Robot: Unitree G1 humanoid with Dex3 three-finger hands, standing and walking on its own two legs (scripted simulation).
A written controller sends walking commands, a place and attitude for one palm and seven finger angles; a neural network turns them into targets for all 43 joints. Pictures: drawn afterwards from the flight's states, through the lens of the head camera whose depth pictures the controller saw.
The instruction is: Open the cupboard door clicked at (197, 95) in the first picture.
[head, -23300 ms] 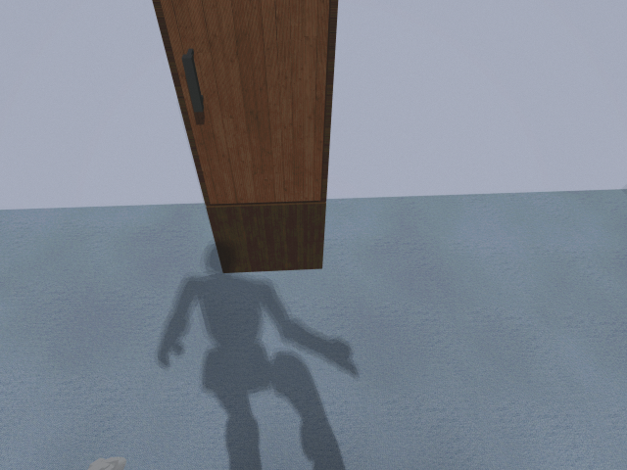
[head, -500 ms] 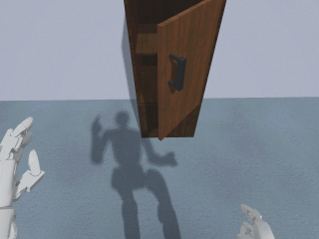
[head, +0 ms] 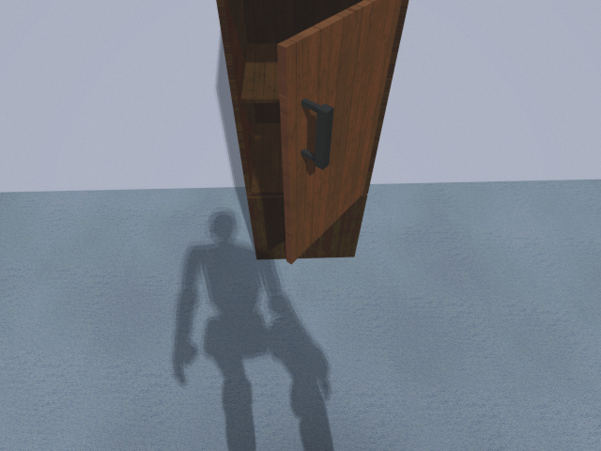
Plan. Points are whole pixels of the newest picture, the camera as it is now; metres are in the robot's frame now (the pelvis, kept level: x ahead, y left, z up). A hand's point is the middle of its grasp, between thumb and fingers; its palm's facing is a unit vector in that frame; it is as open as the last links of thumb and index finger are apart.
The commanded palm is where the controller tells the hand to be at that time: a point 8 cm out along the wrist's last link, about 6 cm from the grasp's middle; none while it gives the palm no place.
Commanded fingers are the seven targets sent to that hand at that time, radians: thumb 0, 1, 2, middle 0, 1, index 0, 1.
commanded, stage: let the arm hang, fingers relaxed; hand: left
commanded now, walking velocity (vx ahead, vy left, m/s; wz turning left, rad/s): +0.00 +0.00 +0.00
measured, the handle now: (315, 134) +0.64 +0.01 +0.05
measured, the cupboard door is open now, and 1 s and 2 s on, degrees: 48 48 48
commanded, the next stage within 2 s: look to check the result in 0.56 s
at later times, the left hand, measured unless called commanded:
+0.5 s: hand out of the picture +0.01 +0.17 -0.17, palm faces +0.02 -0.99 -0.17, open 7.3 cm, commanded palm none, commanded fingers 0.00 0.90 0.90 -0.20 -0.30 -0.20 -0.30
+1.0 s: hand out of the picture +0.03 +0.18 -0.17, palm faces +0.01 -0.98 -0.18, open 7.3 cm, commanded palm none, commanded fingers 0.00 0.90 0.90 -0.20 -0.30 -0.20 -0.30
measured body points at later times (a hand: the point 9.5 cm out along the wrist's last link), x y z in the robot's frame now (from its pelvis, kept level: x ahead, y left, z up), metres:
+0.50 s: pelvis +0.01 +0.01 +0.00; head +0.03 +0.01 +0.45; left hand +0.01 +0.22 -0.16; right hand -0.01 -0.20 -0.16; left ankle +0.02 +0.12 -0.74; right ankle +0.02 -0.10 -0.74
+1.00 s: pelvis +0.03 +0.01 +0.00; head +0.05 +0.01 +0.45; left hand +0.03 +0.23 -0.16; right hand +0.02 -0.20 -0.16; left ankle +0.02 +0.12 -0.74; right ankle +0.02 -0.10 -0.74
